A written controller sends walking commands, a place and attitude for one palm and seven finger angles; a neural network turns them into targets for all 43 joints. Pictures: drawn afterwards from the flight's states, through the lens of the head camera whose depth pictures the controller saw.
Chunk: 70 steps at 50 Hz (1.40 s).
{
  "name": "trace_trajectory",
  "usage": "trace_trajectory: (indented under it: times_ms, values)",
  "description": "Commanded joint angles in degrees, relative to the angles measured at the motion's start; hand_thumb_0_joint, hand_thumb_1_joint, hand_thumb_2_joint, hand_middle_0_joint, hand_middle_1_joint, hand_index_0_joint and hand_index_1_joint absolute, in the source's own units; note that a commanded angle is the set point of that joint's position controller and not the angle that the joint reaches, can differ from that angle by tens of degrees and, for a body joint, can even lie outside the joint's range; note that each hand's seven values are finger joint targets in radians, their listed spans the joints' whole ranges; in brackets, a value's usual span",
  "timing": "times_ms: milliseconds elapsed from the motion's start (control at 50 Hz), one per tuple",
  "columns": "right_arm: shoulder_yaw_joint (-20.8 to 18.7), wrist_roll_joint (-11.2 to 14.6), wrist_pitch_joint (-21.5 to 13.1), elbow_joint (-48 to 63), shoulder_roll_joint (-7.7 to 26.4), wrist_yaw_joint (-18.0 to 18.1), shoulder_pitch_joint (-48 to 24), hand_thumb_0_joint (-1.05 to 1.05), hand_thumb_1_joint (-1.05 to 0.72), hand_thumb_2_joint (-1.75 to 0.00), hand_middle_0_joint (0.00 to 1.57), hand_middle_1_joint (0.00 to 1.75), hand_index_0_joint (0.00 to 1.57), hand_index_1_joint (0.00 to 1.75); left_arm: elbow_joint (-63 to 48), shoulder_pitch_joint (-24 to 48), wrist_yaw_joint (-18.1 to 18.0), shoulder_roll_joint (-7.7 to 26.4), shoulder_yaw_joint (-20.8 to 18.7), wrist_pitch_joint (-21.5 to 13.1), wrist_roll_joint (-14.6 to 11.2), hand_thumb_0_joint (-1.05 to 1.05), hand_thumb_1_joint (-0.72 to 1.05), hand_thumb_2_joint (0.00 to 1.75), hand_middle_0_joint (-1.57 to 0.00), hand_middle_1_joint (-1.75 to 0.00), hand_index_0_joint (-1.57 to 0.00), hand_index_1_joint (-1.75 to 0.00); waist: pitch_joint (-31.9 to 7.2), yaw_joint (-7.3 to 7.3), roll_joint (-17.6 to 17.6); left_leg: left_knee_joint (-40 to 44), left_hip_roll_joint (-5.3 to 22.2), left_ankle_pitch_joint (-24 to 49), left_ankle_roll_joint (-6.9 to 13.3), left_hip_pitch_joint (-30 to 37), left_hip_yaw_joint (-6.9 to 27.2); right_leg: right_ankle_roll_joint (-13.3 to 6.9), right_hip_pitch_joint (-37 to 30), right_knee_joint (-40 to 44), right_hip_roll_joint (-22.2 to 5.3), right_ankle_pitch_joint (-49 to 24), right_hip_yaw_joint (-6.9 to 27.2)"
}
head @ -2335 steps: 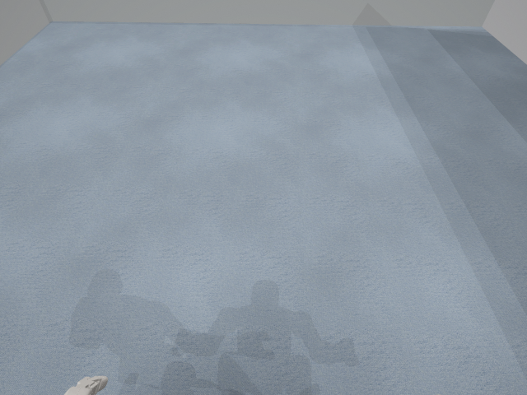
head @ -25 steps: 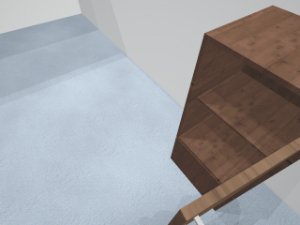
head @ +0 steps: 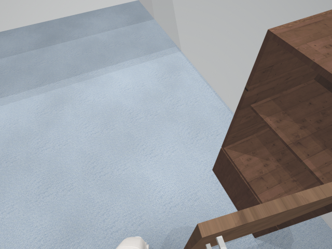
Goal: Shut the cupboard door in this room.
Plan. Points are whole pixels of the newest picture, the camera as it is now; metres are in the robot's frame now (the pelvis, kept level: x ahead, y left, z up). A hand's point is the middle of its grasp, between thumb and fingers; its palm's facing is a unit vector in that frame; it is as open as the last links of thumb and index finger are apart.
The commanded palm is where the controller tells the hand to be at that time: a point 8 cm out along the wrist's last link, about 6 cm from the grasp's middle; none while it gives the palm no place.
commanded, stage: turn or walk to find it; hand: left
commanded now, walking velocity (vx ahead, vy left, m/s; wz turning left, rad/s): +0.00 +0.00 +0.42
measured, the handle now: out of the picture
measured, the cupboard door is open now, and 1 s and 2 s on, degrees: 81 68 59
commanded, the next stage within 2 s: none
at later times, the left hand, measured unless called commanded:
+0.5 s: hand out of the picture +0.06 +0.23 -0.16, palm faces +0.19 -0.94 -0.27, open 7.3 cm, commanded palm none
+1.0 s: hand out of the picture -0.06 +0.19 -0.18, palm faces +0.46 -0.85 -0.27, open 7.3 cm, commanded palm none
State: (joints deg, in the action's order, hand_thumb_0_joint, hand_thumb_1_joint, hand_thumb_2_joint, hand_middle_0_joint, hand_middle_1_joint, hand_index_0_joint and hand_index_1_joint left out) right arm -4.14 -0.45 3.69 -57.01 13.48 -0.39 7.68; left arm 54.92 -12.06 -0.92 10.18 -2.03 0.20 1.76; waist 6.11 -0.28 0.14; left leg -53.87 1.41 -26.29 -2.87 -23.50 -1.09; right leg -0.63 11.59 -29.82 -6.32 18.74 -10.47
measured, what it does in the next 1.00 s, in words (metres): steps on the spot, turning left: left foot, then right foot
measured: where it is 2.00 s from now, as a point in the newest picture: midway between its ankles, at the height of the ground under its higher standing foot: outside the picture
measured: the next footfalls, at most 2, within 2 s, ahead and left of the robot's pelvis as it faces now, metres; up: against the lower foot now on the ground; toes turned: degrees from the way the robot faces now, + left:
left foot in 0.12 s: +0.02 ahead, +0.14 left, +0.00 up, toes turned +9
right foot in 0.54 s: +0.07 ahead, -0.09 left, +0.00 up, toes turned +8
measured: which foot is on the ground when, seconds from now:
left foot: up 0.00-0.10, down 0.12-0.54, up 0.56-1.00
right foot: down 0.00-0.14, up 0.16-0.52, down 0.54-1.00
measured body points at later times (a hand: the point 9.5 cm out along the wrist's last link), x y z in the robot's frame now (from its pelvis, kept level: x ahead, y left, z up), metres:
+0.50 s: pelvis +0.01 +0.01 +0.00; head +0.07 +0.01 +0.44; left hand +0.06 +0.28 -0.14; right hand +0.10 -0.22 -0.16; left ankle -0.02 +0.14 -0.74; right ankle +0.02 -0.11 -0.72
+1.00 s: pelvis +0.02 +0.00 -0.01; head +0.07 +0.02 +0.44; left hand -0.08 +0.24 -0.16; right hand +0.19 -0.22 -0.16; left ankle -0.05 +0.10 -0.73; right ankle +0.03 -0.10 -0.74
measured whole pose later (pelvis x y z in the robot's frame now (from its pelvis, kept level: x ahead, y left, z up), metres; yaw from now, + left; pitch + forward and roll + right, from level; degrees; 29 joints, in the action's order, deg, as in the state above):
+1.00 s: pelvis +0.02 +0.00 -0.01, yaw +26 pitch +1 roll +1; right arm -3.6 -0.4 4.7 -58.7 14.1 -0.2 8.6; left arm 55.9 -15.1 -1.0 13.0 -3.3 0.7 1.4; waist 6.2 -1.7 -1.3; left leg -33.8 1.5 -19.1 -2.3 -15.4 -4.8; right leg -0.6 13.5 -33.4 -7.6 20.2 -16.0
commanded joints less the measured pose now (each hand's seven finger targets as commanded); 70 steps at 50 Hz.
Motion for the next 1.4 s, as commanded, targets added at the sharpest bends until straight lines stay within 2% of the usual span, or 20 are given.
trace_trajectory:
  times_ms: [0, 80, 100, 120, 160, 240, 380, 480, 520, 540, 600, 640, 860, 940, 960, 1000, 1060, 1320, 1340, 1380]
  values:
    - [0.54, 0.03, -1.78, 5.64, 1.77, -0.49, -3.09, 0.0, -0.9, -0.9, 0.2, 0.3, 0.2, 0.3, -1.85, -5.3, -0.8, 14.03, -3.79, -0.55, 0.19, 0.0, 0.9, 0.9, -0.2, -0.3, -0.2, -0.3, -6.69, -2.8, -12.59, 10.47, -0.49, 0.07, 0.27, 0.34, -2.9, -6.72, -8.2, 5.56, -13.07, -34.32, 7.78]
    - [-0.14, -0.34, -3.02, 4.62, 5.12, -0.52, 2.9, 0.0, -0.9, -0.9, 0.2, 0.3, 0.2, 0.3, -1.85, -3.45, -0.42, 13.81, -3.94, -0.12, -0.78, 0.0, 0.9, 0.9, -0.2, -0.3, -0.2, -0.3, -11.06, 1.16, -5.13, 31.8, 1.37, 20.09, 1.97, 17.4, -2.29, -0.18, -1.33, -7.56, -10.27, -26.15, 1.77]
    - [-1.64, -0.89, -3.5, 4.95, 11.22, -0.24, 5.24, 0.0, -0.9, -0.9, 0.2, 0.3, 0.2, 0.3, -3.58, -4.97, -0.06, 10.41, -3.64, 0.2, -1.15, 0.0, 0.9, 0.9, -0.2, -0.3, -0.2, -0.3, -13.03, 2.25, 10.66, 32.93, 14.41, 36.73, 7.89, 26.89, 14.91, 3.72, 12.41, -19.0, -3.12, -3.17, -0.74]
    - [-2.35, -0.3, -2.85, 4.57, 14.44, 0.02, 7.28, 0.0, -0.9, -0.9, 0.2, 0.3, 0.2, 0.3, -5.1, -2.61, -0.1, 8.15, -2.19, 0.6, -0.85, 0.0, 0.9, 0.9, -0.2, -0.3, -0.2, -0.3, -11.97, 3.19, 16.12, 34.43, 22.46, 47.74, 14.48, 24.93, 20.79, 4.67, 17.93, -26.63, -0.23, 20.39, 2.53]
    - [-2.27, -0.7, -2.85, 3.05, 12.04, 1.48, 5.88, 0.0, -0.9, -0.9, 0.2, 0.3, 0.2, 0.3, -4.63, 3.0, -0.57, 8.59, -2.52, 1.73, -0.83, 0.0, 0.9, 0.9, -0.2, -0.3, -0.2, -0.3, -7.91, 3.49, 16.06, 35.5, 18.05, 37.88, 14.69, 18.92, 19.99, 4.44, 20.66, -32.85, -0.38, 15.43, 9.37]
    - [-1.05, -0.57, -3.55, 4.26, 8.7, 1.62, 2.55, 0.0, -0.9, -0.9, 0.2, 0.3, 0.2, 0.3, -2.13, -0.31, 0.46, 8.2, -2.39, 1.37, -0.83, 0.0, 0.9, 0.9, -0.2, -0.3, -0.2, -0.3, -9.12, 0.5, 8.38, 33.52, 11.74, 39.77, 11.68, 20.67, 11.46, 5.17, 19.65, -31.48, 0.54, 6.76, 8.64]
    - [-1.73, -0.9, -3.13, 4.22, 9.17, 1.33, 5.3, 0.0, -0.9, -0.9, 0.2, 0.3, 0.2, 0.3, -4.08, 3.43, 0.32, 7.25, -1.79, 1.15, -1.16, 0.0, 0.9, 0.9, -0.2, -0.3, -0.2, -0.3, -9.11, 1.87, 9.2, 31.67, 11.34, 41.86, 12.38, 19.22, 14.68, 5.38, 14.61, -17.92, 2.91, 7.4, 7.7]
    - [-1.96, -0.46, -2.86, 5.21, 8.36, 0.9, 2.76, 0.0, -0.9, -0.9, 0.2, 0.3, 0.2, 0.3, -3.04, -2.86, -0.06, 8.43, -2.1, -0.21, -1.4, 0.0, 0.9, 0.9, -0.2, -0.3, -0.2, -0.3, -10.42, -1.59, 7.12, 25.27, 7.08, 34.46, 7.89, 9.08, 15.31, 4.1, -3.26, 6.0, 4.09, -7.89, 6.25]
    - [-1.0, 0.06, -3.15, 7.14, 2.22, 0.14, 3.65, 0.0, -0.9, -0.9, 0.2, 0.3, 0.2, 0.3, -3.04, -5.39, -0.92, 16.05, -3.61, -1.1, -0.11, 0.0, 0.9, 0.9, -0.2, -0.3, -0.2, -0.3, -10.73, -2.71, -15.86, 7.64, -4.65, -2.22, 1.08, -7.99, 2.79, -3.98, -14.65, 11.22, -17.9, -21.41, 25.37]
    - [-1.64, -0.46, -1.81, 6.71, 4.78, 0.55, 2.69, 0.0, -0.9, -0.9, 0.2, 0.3, 0.2, 0.3, -3.47, -5.47, -0.92, 15.78, -3.99, -1.24, -0.8, 0.0, 0.9, 0.9, -0.2, -0.3, -0.2, -0.3, -9.4, -3.58, -18.3, -3.34, -2.86, -9.06, 1.26, -6.02, 5.81, -7.7, -5.76, 13.05, -21.62, -21.42, 27.89]
    - [-1.76, -0.63, -0.98, 4.0, 3.75, -0.26, 4.32, 0.0, -0.9, -0.9, 0.2, 0.3, 0.2, 0.3, -5.91, 2.73, -1.23, 11.05, -3.05, -0.84, -0.67, 0.0, 0.9, 0.9, -0.2, -0.3, -0.2, -0.3, -4.25, 0.7, -7.94, -15.63, -0.24, 0.8, 0.54, -7.1, 5.51, -6.88, -0.85, 11.08, -14.33, -19.75, 16.03]
    - [-1.34, -0.61, -0.87, 3.47, 2.92, -0.64, 4.89, 0.0, -0.9, -0.9, 0.2, 0.3, 0.2, 0.3, -6.12, 1.69, -1.13, 9.91, -2.73, -1.37, -0.56, 0.0, 0.9, 0.9, -0.2, -0.3, -0.2, -0.3, -5.45, 0.51, -9.83, -14.59, -0.19, 3.71, -0.45, -6.49, 3.65, -5.58, -2.44, 10.19, -12.02, -25.11, 11.39]
    - [0.62, 0.06, -1.64, 5.85, 2.03, -0.54, -2.96, 0.0, -0.9, -0.9, 0.2, 0.3, 0.2, 0.3, -2.59, -6.31, -0.9, 13.53, -3.96, -0.96, -0.05, 0.0, 0.9, 0.9, -0.2, -0.3, -0.2, -0.3, -8.43, -3.37, -11.7, 10.09, -0.06, -0.36, -0.23, -1.07, -1.99, -7.52, -11.43, 6.43, -14.24, -37.1, 8.13]
    - [0.58, -0.12, -2.13, 3.71, 2.86, -0.38, 1.27, 0.0, -0.9, -0.9, 0.2, 0.3, 0.2, 0.3, -1.62, -4.35, -0.81, 14.21, -3.94, -0.47, -0.48, 0.0, 0.9, 0.9, -0.2, -0.3, -0.2, -0.3, -9.06, -0.57, -9.72, 24.07, -0.11, 9.3, 0.82, 9.69, -4.74, -3.94, -5.71, 2.41, -14.03, -29.51, 4.44]
    - [0.23, -0.25, -2.53, 3.06, 4.34, -0.44, 3.6, 0.0, -0.9, -0.9, 0.2, 0.3, 0.2, 0.3, -1.72, -3.76, -0.64, 13.59, -3.89, -0.18, -0.89, 0.0, 0.9, 0.9, -0.2, -0.3, -0.2, -0.3, -10.02, 1.0, -5.92, 30.71, 1.18, 15.8, 1.73, 15.99, -3.51, -1.52, -1.54, -2.31, -12.67, -25.13, 2.34]
    - [-1.97, -0.45, -2.78, 2.73, 13.51, 0.1, 7.84, 0.0, -0.9, -0.9, 0.2, 0.3, 0.2, 0.3, -4.27, -3.62, -0.11, 7.97, -2.27, 0.54, -1.23, 0.0, 0.9, 0.9, -0.2, -0.3, -0.2, -0.3, -10.95, 2.66, 17.79, 36.13, 21.9, 41.92, 12.81, 25.89, 21.98, 4.78, 18.77, -22.54, -1.09, 18.71, 0.03]
    - [-1.19, -0.7, -2.75, 1.88, 10.23, 1.69, 5.46, 0.0, -0.9, -0.9, 0.2, 0.3, 0.2, 0.3, -3.48, 2.57, -0.07, 8.71, -2.35, 1.51, -1.04, 0.0, 0.9, 0.9, -0.2, -0.3, -0.2, -0.3, -6.91, 2.33, 13.08, 35.8, 17.01, 32.27, 14.47, 17.99, 17.21, 4.32, 20.11, -31.5, -0.82, 12.36, 8.64]
    - [-2.01, -0.64, -2.77, 4.32, 8.77, 1.09, 2.84, 0.0, -0.9, -0.9, 0.2, 0.3, 0.2, 0.3, -2.52, -2.29, 0.06, 7.1, -2.06, 0.2, -1.46, 0.0, 0.9, 0.9, -0.2, -0.3, -0.2, -0.3, -9.91, -1.21, 8.87, 27.03, 8.37, 35.7, 8.56, 11.05, 14.02, 4.59, -0.45, 2.83, 4.2, -4.81, 4.8]
    - [-1.84, -0.29, -2.89, 4.69, 7.0, 0.78, 2.98, 0.0, -0.9, -0.9, 0.2, 0.3, 0.2, 0.3, -2.27, -3.91, -0.21, 9.06, -2.46, -0.38, -1.15, 0.0, 0.9, 0.9, -0.2, -0.3, -0.2, -0.3, -10.4, -1.97, 4.38, 23.43, 5.67, 27.32, 5.78, 5.57, 12.11, 3.86, -7.36, 8.56, 0.85, -10.12, 7.39]
    - [-1.46, -0.1, -2.34, 7.53, 3.18, 0.42, 1.88, 0.0, -0.9, -0.9, 0.2, 0.3, 0.2, 0.3, -3.44, -4.77, -0.9, 16.07, -4.11, -0.73, -0.25, 0.0, 0.9, 0.9, -0.2, -0.3, -0.2, -0.3, -8.18, -3.38, -17.27, 1.01, -3.59, -7.91, 0.8, -7.05, 2.43, -6.88, -7.49, 13.13, -22.29, -20.62, 26.37]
